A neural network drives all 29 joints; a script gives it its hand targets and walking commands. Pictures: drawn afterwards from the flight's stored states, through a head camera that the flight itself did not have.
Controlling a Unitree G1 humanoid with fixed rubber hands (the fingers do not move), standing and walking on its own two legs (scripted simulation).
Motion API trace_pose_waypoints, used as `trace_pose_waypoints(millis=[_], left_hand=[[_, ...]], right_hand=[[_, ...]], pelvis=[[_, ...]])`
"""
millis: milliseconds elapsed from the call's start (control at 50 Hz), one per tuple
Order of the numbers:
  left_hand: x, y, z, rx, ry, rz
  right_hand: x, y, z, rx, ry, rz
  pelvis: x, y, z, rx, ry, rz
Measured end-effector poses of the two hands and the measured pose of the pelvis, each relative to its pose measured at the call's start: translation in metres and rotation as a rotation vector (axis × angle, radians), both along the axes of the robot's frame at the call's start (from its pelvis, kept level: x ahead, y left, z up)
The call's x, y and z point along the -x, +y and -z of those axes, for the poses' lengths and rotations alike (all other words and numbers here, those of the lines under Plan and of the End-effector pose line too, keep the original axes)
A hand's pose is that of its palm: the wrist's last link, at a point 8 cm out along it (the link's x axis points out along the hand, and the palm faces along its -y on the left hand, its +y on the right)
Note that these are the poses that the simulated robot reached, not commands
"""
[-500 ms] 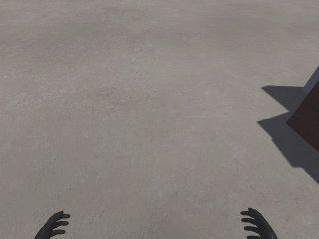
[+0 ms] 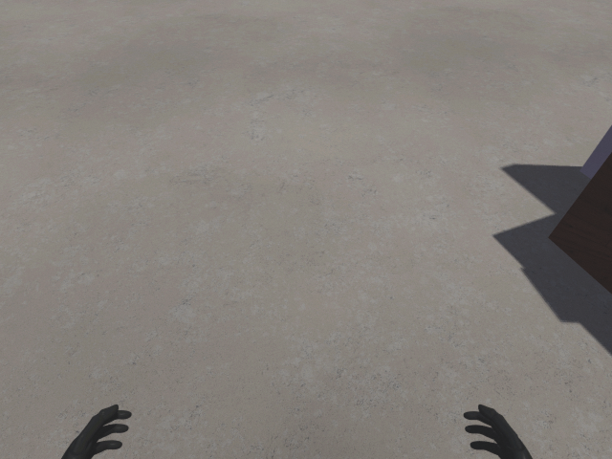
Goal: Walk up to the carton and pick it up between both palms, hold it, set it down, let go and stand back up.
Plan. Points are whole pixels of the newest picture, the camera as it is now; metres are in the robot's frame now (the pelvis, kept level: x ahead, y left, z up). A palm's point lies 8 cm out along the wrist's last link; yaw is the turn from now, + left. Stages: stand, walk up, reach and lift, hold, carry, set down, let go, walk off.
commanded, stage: stand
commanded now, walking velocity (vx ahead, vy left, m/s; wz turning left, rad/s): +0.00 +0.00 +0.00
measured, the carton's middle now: out of the picture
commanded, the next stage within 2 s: walk up in 0.84 s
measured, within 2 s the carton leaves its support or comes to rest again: neither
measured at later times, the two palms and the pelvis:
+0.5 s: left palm out of the picture +0.14 +0.28 -0.06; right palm out of the picture +0.13 -0.27 -0.08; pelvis -0.01 +0.00 +0.00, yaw +0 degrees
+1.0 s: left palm out of the picture +0.13 +0.29 -0.07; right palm out of the picture +0.12 -0.27 -0.08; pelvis -0.02 +0.01 +0.00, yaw +0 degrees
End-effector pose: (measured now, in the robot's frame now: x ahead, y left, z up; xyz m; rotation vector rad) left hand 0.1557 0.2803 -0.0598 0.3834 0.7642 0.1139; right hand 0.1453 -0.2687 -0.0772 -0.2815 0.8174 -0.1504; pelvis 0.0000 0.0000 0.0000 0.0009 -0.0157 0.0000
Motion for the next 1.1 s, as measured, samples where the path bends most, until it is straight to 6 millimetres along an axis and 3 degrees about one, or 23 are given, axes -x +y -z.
trace_pose_waypoints(millis=[1040, 1100], left_hand=[[0.031, 0.013, 0.009, 0.012, 0.034, -0.026], [0.032, 0.011, 0.013, 0.005, 0.108, 0.035]], right_hand=[[0.031, 0.003, 0.002, 0.012, 0.040, 0.015], [0.042, -0.008, 0.001, 0.023, 0.024, 0.049]], pelvis=[[0.019, 0.009, -0.001, 0.012, -0.027, 0.000], [0.021, 0.009, -0.001, 0.004, -0.024, 0.039]])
